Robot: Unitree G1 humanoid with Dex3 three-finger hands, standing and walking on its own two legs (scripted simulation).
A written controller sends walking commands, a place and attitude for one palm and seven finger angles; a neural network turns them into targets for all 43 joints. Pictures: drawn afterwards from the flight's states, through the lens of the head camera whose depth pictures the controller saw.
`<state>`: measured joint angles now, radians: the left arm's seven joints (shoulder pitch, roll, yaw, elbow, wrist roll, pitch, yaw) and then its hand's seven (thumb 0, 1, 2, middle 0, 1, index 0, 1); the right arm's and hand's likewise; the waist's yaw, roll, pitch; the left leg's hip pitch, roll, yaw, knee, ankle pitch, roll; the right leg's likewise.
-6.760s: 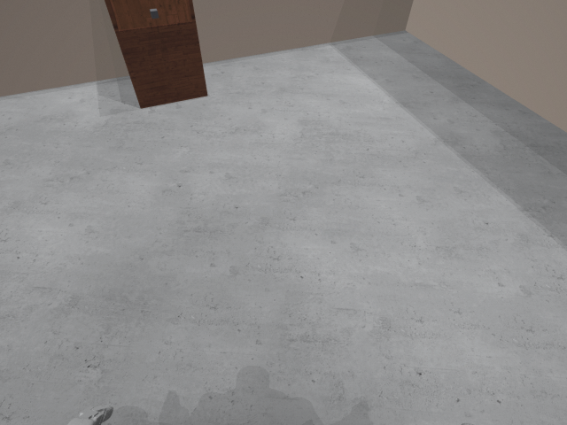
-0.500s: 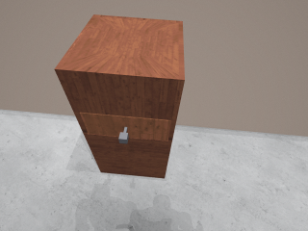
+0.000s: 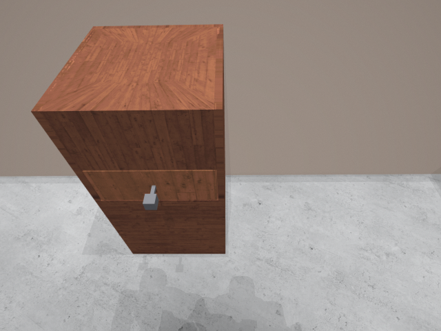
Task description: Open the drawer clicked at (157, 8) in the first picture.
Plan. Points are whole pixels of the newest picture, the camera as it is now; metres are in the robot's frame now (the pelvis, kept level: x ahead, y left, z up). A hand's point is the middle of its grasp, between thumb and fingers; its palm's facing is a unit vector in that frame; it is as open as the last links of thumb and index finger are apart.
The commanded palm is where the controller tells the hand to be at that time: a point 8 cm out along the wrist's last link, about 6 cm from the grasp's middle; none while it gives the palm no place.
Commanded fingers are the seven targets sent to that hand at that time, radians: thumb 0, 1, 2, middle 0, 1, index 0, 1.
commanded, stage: come to a stop and stand still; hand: left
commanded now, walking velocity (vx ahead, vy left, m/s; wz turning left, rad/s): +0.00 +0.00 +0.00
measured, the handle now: (152, 196) +0.50 +0.25 -0.21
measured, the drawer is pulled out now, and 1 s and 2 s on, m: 0.00 0.00 0.00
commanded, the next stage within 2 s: look again from close up in 0.60 s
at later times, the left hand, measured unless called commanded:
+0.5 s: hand out of the picture -0.02 +0.11 -0.16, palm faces +0.12 -0.97 -0.21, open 7.2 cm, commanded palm none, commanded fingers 0.00 0.90 0.90 -0.20 -0.30 -0.20 -0.30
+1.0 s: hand out of the picture -0.03 +0.15 -0.16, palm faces +0.07 -0.98 -0.19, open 7.3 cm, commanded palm none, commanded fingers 0.00 0.90 0.90 -0.20 -0.30 -0.20 -0.30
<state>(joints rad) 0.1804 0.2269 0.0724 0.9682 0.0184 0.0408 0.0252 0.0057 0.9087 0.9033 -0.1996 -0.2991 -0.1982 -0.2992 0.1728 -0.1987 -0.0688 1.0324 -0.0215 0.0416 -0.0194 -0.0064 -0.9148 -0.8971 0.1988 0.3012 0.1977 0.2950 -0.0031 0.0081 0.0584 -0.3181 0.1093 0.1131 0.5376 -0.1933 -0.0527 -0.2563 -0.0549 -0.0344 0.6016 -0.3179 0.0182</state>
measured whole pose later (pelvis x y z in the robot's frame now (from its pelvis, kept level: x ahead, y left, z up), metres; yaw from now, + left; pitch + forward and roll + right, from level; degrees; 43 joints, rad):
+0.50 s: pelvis -0.02 -0.07 +0.01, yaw +2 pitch -1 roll +0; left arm 0.24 0.15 0.03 1.12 0.00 0.01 0.04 0.01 0.93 0.90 -0.20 -0.30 -0.20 -0.30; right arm 0.27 -0.13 -0.01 1.15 -0.01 0.02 -0.04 0.00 -0.92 -0.90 0.20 0.30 0.19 0.29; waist 0.02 0.01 0.03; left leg -0.10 0.06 0.03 0.41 -0.29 -0.04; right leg -0.19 0.06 -0.13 0.40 -0.20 -0.09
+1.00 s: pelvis -0.03 -0.02 +0.01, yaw +2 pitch -1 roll -1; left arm 0.29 0.14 0.01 1.10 0.00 -0.01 0.03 0.01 0.91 0.90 -0.20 -0.30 -0.20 -0.30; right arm 0.41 -0.12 0.02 1.08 -0.02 -0.01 -0.02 0.00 -0.91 -0.90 0.19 0.30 0.19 0.29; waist -0.02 0.02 -0.01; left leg -0.17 -0.01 0.06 0.50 -0.33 0.04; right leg -0.25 0.01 -0.09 0.48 -0.22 -0.04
